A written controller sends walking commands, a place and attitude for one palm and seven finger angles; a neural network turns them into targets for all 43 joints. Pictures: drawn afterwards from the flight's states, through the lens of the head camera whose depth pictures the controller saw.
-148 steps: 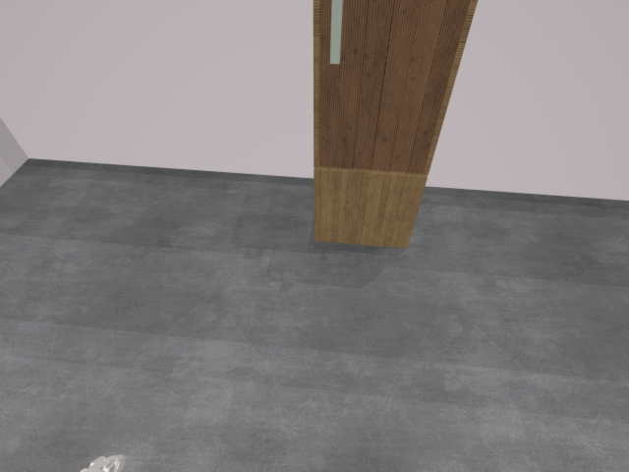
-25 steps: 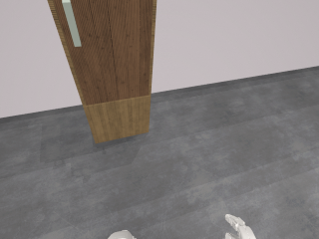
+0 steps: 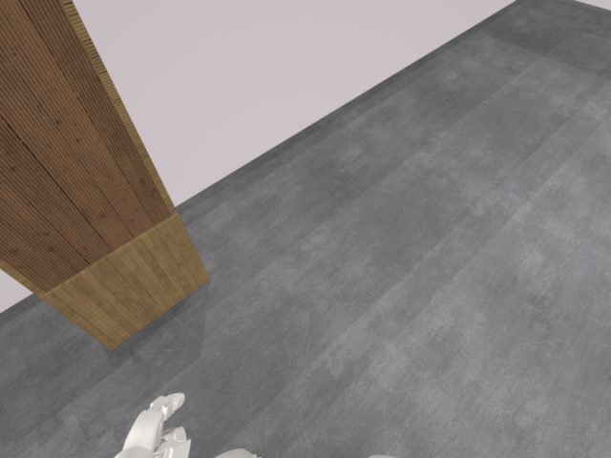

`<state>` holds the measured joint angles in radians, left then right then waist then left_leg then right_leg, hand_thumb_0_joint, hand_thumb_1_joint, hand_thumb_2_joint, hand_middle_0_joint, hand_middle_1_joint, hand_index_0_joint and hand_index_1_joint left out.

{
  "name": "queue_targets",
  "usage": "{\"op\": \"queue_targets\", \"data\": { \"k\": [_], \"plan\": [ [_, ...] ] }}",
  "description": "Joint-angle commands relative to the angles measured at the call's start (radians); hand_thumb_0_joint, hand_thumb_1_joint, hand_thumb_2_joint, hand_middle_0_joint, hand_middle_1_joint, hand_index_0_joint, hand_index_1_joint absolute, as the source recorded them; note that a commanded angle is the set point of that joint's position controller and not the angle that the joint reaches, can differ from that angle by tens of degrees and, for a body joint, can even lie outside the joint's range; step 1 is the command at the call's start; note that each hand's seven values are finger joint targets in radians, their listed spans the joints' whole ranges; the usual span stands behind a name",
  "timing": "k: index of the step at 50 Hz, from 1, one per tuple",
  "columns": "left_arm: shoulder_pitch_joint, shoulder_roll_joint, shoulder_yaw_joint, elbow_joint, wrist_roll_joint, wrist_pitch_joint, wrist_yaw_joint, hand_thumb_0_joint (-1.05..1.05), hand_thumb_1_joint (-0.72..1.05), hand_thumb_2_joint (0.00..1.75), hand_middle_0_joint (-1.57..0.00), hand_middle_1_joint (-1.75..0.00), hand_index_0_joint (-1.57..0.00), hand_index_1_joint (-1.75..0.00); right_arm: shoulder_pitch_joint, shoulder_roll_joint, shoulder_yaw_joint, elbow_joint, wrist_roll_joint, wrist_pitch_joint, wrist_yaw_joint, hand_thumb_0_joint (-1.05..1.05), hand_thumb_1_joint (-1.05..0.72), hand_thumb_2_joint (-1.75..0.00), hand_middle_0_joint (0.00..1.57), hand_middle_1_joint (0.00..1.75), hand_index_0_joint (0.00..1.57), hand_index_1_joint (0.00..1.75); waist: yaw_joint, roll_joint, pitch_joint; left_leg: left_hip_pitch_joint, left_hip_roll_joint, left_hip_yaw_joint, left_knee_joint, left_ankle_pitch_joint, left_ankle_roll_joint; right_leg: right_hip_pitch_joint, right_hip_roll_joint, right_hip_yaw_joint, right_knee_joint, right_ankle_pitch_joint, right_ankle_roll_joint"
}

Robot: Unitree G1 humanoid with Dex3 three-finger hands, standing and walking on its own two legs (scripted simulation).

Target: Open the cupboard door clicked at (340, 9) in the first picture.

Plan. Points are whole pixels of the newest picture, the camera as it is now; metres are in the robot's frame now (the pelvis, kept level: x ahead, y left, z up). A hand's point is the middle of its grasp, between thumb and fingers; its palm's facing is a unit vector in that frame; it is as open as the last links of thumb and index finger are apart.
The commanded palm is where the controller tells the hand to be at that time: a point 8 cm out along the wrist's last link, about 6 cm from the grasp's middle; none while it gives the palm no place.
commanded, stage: turn to face it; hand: left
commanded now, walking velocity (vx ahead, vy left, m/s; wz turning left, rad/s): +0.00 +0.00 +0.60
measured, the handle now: out of the picture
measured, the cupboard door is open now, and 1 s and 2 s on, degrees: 0 0 0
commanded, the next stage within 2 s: take the last steps up to it in 1.12 s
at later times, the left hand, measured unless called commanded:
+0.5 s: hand out of the picture +0.03 +0.25 -0.15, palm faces +0.26 -0.93 -0.26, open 7.4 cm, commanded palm none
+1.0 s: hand out of the picture -0.10 +0.15 -0.15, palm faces +0.54 -0.81 -0.24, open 7.4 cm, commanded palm none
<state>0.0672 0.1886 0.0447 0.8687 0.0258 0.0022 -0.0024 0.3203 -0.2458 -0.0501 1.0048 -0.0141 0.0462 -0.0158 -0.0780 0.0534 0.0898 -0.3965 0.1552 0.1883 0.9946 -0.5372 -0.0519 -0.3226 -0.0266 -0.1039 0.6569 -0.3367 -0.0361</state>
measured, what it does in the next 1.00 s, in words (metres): steps on the spot, turning left: left foot, then right foot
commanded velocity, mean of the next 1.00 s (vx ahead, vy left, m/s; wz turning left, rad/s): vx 0.00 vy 0.00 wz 0.52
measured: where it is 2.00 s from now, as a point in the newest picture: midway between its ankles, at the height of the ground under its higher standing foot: outside the picture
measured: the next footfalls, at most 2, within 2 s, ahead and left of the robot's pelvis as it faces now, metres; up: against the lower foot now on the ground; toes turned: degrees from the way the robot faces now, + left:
left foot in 0.24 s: +0.06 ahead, +0.13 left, +0.00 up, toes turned +14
right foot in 0.68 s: +0.07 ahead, -0.13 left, +0.00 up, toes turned +19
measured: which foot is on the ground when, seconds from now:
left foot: up 0.00-0.22, down 0.24-0.66, up 0.68-1.00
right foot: down 0.00-0.26, up 0.28-0.66, down 0.68-1.00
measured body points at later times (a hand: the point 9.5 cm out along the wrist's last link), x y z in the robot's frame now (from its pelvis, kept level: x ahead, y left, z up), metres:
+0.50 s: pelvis +0.00 +0.01 +0.02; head +0.04 +0.03 +0.46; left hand +0.02 +0.29 -0.13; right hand +0.10 -0.22 -0.13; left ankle +0.02 +0.12 -0.72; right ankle +0.01 -0.14 -0.66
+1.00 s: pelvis -0.03 -0.03 +0.01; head +0.00 -0.02 +0.46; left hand -0.13 +0.19 -0.13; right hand +0.20 -0.20 -0.13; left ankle -0.11 +0.07 -0.68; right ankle +0.03 -0.14 -0.72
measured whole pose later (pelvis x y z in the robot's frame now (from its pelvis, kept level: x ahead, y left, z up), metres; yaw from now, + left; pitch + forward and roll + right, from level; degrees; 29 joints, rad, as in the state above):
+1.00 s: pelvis -0.03 -0.03 +0.01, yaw +32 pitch -1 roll +1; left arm 0.28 0.19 0.03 0.92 0.04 0.01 0.01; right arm 0.12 -0.26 -0.07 0.93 -0.01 0.09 0.03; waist 0.03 -0.01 0.08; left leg -0.37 0.02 0.04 0.84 -0.46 -0.06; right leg -0.23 -0.14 -0.18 0.55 -0.29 0.02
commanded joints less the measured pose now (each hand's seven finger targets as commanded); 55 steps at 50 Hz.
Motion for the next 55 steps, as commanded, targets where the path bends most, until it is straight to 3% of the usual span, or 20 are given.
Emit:
{"op": "queue_targets", "data": {
  "k": [1, 6, 10, 11, 13, 14, 17, 26, 31, 32, 33, 34, 37, 39, 48, 51, 52, 53, 54, 55],
  "plan": [
    [0.087, 0.153, 0.023, 0.007, -0.004, -0.014, 0.036, 0.0, 0.9, 0.9, -0.2, -0.3, -0.2, -0.3, 0.017, -0.012, 0.004, -0.04, -0.003, -0.019, -0.01, 0.0, -0.9, -0.9, 0.2, 0.3, 0.2, 0.3, 0.05, -0.163, -0.179, -0.09, -0.027, -0.15, 0.097, 0.073, -0.011, 0.2, -0.263, 0.144, -0.241, 0.719, -0.129],
    [0.089, 0.151, 0.022, 0.047, -0.003, -0.008, 0.035, 0.0, 0.9, 0.9, -0.2, -0.3, -0.2, -0.3, 0.002, 0.012, 0.009, -0.016, 0.001, -0.018, 0.001, 0.0, -0.9, -0.9, 0.2, 0.3, 0.2, 0.3, 0.069, -0.224, -0.065, 0.01, -0.072, -0.098, -0.163, 0.12, -0.004, 0.113, -0.257, 0.084, -0.285, 0.515, -0.111],
    [0.114, 0.155, 0.04, 0.052, -0.012, 0.006, 0.039, 0.0, 0.9, 0.9, -0.2, -0.3, -0.2, -0.3, 0.016, 0.001, -0.002, -0.025, -0.003, -0.025, 0.009, 0.0, -0.9, -0.9, 0.2, 0.3, 0.2, 0.3, 0.063, -0.155, -0.082, 0.129, -0.075, -0.067, -0.413, 0.302, 0.011, 0.101, -0.259, 0.034, -0.163, 0.433, -0.047],
    [0.122, 0.137, 0.04, 0.045, -0.016, 0.013, 0.035, 0.0, 0.9, 0.9, -0.2, -0.3, -0.2, -0.3, 0.043, -0.029, -0.01, -0.025, -0.004, -0.03, 0.011, 0.0, -0.9, -0.9, 0.2, 0.3, 0.2, 0.3, 0.05, -0.049, -0.105, 0.203, -0.034, -0.132, -0.491, 0.486, 0.037, 0.047, -0.217, -0.011, -0.077, 0.323, 0.002],
    [0.088, 0.063, 0.027, -0.007, -0.019, 0.023, 0.035, 0.0, 0.9, 0.9, -0.2, -0.3, -0.2, -0.3, 0.103, -0.141, -0.038, -0.033, -0.014, -0.04, 0.002, 0.0, -0.9, -0.9, 0.2, 0.3, 0.2, 0.3, 0.01, 0.285, -0.103, 0.257, 0.243, -0.568, -0.665, 0.87, 0.239, -0.174, -0.03, -0.037, 0.299, -0.296, 0.102],
    [0.047, 0.069, 0.038, -0.014, -0.009, 0.027, 0.038, 0.0, 0.9, 0.9, -0.2, -0.3, -0.2, -0.3, 0.117, -0.143, -0.044, -0.022, -0.016, -0.044, -0.011, 0.0, -0.9, -0.9, 0.2, 0.3, 0.2, 0.3, -0.002, 0.234, -0.118, 0.245, 0.237, -0.587, -0.677, 0.809, 0.267, -0.206, -0.036, 0.06, 0.44, -0.3, 0.086],
    [0.047, 0.071, 0.043, 0.001, -0.011, 0.018, 0.021, 0.0, 0.9, 0.9, -0.2, -0.3, -0.2, -0.3, -0.008, -0.104, -0.038, -0.064, -0.013, -0.051, -0.011, 0.0, -0.9, -0.9, 0.2, 0.3, 0.2, 0.3, 0.045, 0.069, -0.129, 0.251, 0.142, -0.455, -0.658, 0.694, 0.231, -0.238, -0.063, 0.1, 0.482, -0.127, 0.094],
    [0.079, 0.09, 0.045, -0.011, -0.017, 0.031, 0.02, 0.0, 0.9, 0.9, -0.2, -0.3, -0.2, -0.3, -0.061, -0.168, -0.064, -0.112, -0.014, -0.028, 0.007, 0.0, -0.9, -0.9, 0.2, 0.3, 0.2, 0.3, 0.037, 0.096, -0.15, 0.219, 0.071, -0.51, -0.684, 0.476, 0.226, -0.12, -0.016, 0.091, 0.206, -0.103, 0.106],
    [0.218, 0.122, 0.047, 0.0, -0.022, 0.021, 0.027, 0.0, 0.9, 0.9, -0.2, -0.3, -0.2, -0.3, -0.148, -0.186, -0.078, -0.16, -0.011, -0.01, 0.02, 0.0, -0.9, -0.9, 0.2, 0.3, 0.2, 0.3, 0.096, 0.096, -0.156, 0.04, -0.001, -0.539, -0.633, 0.361, 0.172, 0.152, 0.019, 0.066, -0.128, 0.021, 0.085],
    [0.265, 0.16, 0.056, 0.003, -0.015, 0.013, 0.031, 0.0, 0.9, 0.9, -0.2, -0.3, -0.2, -0.3, -0.169, -0.161, -0.077, -0.173, -0.005, -0.006, 0.026, 0.0, -0.9, -0.9, 0.2, 0.3, 0.2, 0.3, 0.122, 0.03, -0.151, -0.073, -0.059, -0.493, -0.548, 0.28, 0.124, 0.271, -0.033, 0.107, -0.285, 0.057, 0.068],
    [0.275, 0.258, 0.074, -0.013, 0.005, 0.002, 0.039, 0.0, 0.9, 0.9, -0.2, -0.3, -0.2, -0.3, -0.148, -0.083, -0.066, -0.194, 0.003, -0.003, 0.03, 0.0, -0.9, -0.9, 0.2, 0.3, 0.2, 0.3, 0.126, -0.262, -0.134, -0.272, -0.197, -0.329, -0.276, 0.085, 0.038, 0.344, -0.306, 0.412, -0.461, -0.135, -0.022],
    [0.204, 0.297, 0.065, -0.046, 0.0, 0.008, 0.039, 0.0, 0.9, 0.9, -0.2, -0.3, -0.2, -0.3, -0.162, -0.093, -0.066, -0.21, -0.012, -0.005, 0.029, 0.0, -0.9, -0.9, 0.2, 0.3, 0.2, 0.3, 0.115, -0.339, -0.09, -0.27, -0.218, -0.25, -0.036, -0.003, 0.016, 0.163, -0.463, 0.506, -0.491, -0.136, -0.099],
    [0.066, 0.199, 0.045, -0.074, -0.004, -0.003, 0.04, 0.0, 0.9, 0.9, -0.2, -0.3, -0.2, -0.3, -0.14, -0.112, -0.07, -0.168, -0.016, 0.015, 0.045, 0.0, -0.9, -0.9, 0.2, 0.3, 0.2, 0.3, 0.039, -0.22, -0.017, -0.197, -0.144, -0.249, 0.22, 0.136, 0.015, -0.002, -0.317, 0.279, -0.414, 0.063, -0.066],
    [0.089, 0.174, 0.035, -0.07, 0.0, -0.013, 0.039, 0.0, 0.9, 0.9, -0.2, -0.3, -0.2, -0.3, -0.126, -0.092, -0.058, -0.153, -0.013, 0.011, 0.048, 0.0, -0.9, -0.9, 0.2, 0.3, 0.2, 0.3, 0.046, -0.223, -0.035, -0.187, -0.136, -0.201, 0.201, 0.172, -0.007, 0.083, -0.272, 0.155, -0.345, 0.274, -0.064],
    [0.276, 0.242, 0.047, 0.014, 0.012, -0.006, 0.035, 0.0, 0.9, 0.9, -0.2, -0.3, -0.2, -0.3, -0.272, -0.054, -0.022, -0.172, 0.005, 0.0, 0.04, 0.0, -0.9, -0.9, 0.2, 0.3, 0.2, 0.3, 0.141, -0.29, -0.102, -0.027, -0.151, -0.11, -0.199, 0.053, 0.0, 0.24, -0.322, 0.12, -0.254, 0.589, -0.103],
    [0.239, 0.249, 0.053, 0.03, 0.004, -0.001, 0.035, 0.0, 0.9, 0.9, -0.2, -0.3, -0.2, -0.3, -0.183, -0.059, -0.017, -0.139, 0.007, -0.015, 0.031, 0.0, -0.9, -0.9, 0.2, 0.3, 0.2, 0.3, 0.093, -0.284, -0.162, 0.129, -0.157, -0.083, -0.456, 0.199, 0.015, 0.234, -0.298, 0.063, -0.162, 0.592, -0.048],
    [0.232, 0.23, 0.051, 0.033, -0.004, 0.003, 0.033, 0.0, 0.9, 0.9, -0.2, -0.3, -0.2, -0.3, -0.153, -0.08, -0.023, -0.129, 0.005, -0.023, 0.032, 0.0, -0.9, -0.9, 0.2, 0.3, 0.2, 0.3, 0.074, -0.228, -0.173, 0.256, -0.139, -0.099, -0.603, 0.337, 0.026, 0.158, -0.268, 0.027, -0.083, 0.526, 0.002],
    [0.25, 0.183, 0.047, 0.017, -0.013, 0.009, 0.029, 0.0, 0.9, 0.9, -0.2, -0.3, -0.2, -0.3, -0.119, -0.168, -0.04, -0.125, -0.004, -0.037, 0.027, 0.0, -0.9, -0.9, 0.2, 0.3, 0.2, 0.3, 0.056, -0.005, -0.214, 0.432, 0.04, -0.293, -0.652, 0.552, 0.091, -0.032, -0.189, -0.039, 0.083, 0.27, 0.068],
    [0.234, 0.124, 0.024, -0.015, -0.011, 0.012, 0.024, 0.0, 0.9, 0.9, -0.2, -0.3, -0.2, -0.3, -0.088, -0.247, -0.058, -0.121, -0.004, -0.033, 0.023, 0.0, -0.9, -0.9, 0.2, 0.3, 0.2, 0.3, 0.041, 0.237, -0.191, 0.485, 0.256, -0.503, -0.637, 0.937, 0.216, -0.247, -0.103, -0.035, 0.258, -0.268, 0.117],
    [0.162, 0.145, 0.022, -0.005, -0.002, 0.031, 0.037, 0.0, 0.9, 0.9, -0.2, -0.3, -0.2, -0.3, -0.05, -0.225, -0.055, -0.092, -0.003, -0.032, 0.01, 0.0, -0.9, -0.9, 0.2, 0.3, 0.2, 0.3, 0.006, 0.214, -0.186, 0.385, 0.23, -0.462, -0.647, 0.916, 0.241, -0.2, -0.098, 0.061, 0.357, -0.285, 0.107]
  ]
}}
